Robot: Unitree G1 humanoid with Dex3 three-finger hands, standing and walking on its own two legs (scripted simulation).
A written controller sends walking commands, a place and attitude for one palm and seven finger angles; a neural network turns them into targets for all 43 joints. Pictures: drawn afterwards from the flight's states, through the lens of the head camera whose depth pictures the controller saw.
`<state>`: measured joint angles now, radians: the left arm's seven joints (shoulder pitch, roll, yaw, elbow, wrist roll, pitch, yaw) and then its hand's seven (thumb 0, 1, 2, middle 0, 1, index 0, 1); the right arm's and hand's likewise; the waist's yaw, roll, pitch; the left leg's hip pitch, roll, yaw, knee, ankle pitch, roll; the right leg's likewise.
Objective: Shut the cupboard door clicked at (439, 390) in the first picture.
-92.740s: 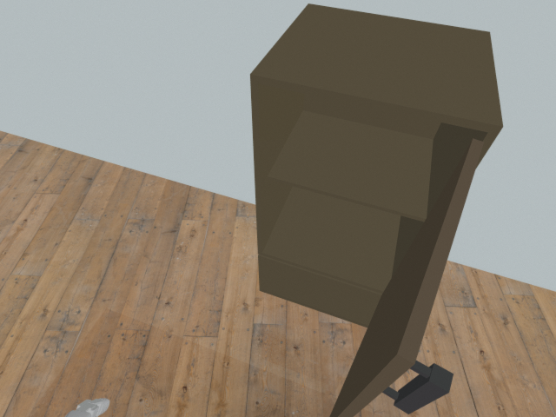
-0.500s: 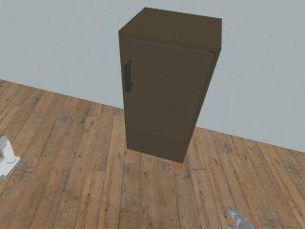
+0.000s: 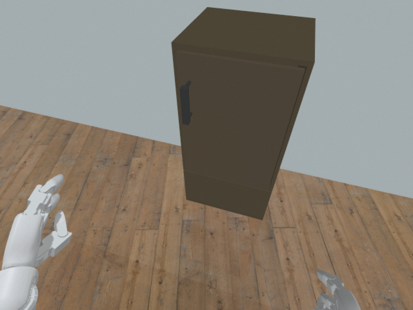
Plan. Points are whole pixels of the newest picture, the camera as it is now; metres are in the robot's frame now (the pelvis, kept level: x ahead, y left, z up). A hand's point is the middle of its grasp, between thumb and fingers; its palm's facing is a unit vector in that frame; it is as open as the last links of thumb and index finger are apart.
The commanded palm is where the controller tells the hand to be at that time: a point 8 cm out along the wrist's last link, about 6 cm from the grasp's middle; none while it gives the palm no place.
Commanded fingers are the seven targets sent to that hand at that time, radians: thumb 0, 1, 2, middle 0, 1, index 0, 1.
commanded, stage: let the arm hang, fingers relaxed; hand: left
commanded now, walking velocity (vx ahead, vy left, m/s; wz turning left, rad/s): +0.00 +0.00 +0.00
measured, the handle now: (187, 102) +0.80 +0.13 -0.04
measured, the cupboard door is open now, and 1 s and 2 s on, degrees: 0 0 0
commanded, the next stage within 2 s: look to check the result in 1.02 s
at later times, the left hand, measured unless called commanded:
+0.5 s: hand out of the picture -0.13 +0.18 -0.16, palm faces +0.05 -0.98 -0.19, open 7.3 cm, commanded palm none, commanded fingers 0.00 0.90 0.90 -0.20 -0.30 -0.20 -0.30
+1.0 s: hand out of the picture -0.04 +0.14 -0.17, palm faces +0.05 -0.99 -0.14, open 7.4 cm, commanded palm none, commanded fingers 0.00 0.90 0.90 -0.20 -0.30 -0.20 -0.30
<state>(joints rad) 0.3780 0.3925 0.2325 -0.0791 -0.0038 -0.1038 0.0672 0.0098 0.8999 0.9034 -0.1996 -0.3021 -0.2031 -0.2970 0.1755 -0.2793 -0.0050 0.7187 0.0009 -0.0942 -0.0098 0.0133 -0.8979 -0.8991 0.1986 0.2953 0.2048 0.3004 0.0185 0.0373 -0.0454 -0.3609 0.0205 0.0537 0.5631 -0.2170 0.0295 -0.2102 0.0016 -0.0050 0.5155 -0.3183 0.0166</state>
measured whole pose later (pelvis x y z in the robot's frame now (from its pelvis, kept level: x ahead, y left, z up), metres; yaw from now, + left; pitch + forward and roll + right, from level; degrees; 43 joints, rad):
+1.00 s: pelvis -0.03 -0.01 +0.01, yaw +0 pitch -1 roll -1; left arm 0.34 0.11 0.02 1.11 0.02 0.01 0.03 0.01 0.91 0.90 -0.20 -0.30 -0.20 -0.30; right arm 0.33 -0.13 -0.02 1.10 -0.02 0.02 -0.03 0.01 -0.91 -0.90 0.20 0.29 0.20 0.30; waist -0.01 0.00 0.00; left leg -0.30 0.01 0.05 0.44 -0.12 0.02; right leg -0.19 0.00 -0.01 0.47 -0.26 0.01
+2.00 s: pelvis +0.01 -0.01 +0.01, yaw +0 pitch -2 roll +0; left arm 0.31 0.14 0.01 1.14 0.01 0.00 0.03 0.01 0.91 0.90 -0.20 -0.30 -0.20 -0.30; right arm 0.27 -0.14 0.00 1.13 -0.02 0.00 -0.03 0.01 -0.91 -0.90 0.20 0.29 0.20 0.30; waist 0.00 -0.01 0.04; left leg -0.22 0.01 0.06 0.40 -0.16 0.02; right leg -0.09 -0.01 0.00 0.39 -0.28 0.00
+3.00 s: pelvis +0.02 -0.01 +0.01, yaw +0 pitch -2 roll +0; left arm 0.32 0.15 0.01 1.14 0.01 0.00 0.03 0.01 0.91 0.90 -0.20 -0.30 -0.20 -0.30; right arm 0.27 -0.15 0.00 1.13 -0.01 0.00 -0.04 0.01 -0.90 -0.90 0.20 0.29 0.20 0.30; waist 0.00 -0.01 0.04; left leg -0.19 0.01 0.06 0.39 -0.17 0.01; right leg -0.06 -0.01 0.00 0.37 -0.28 0.00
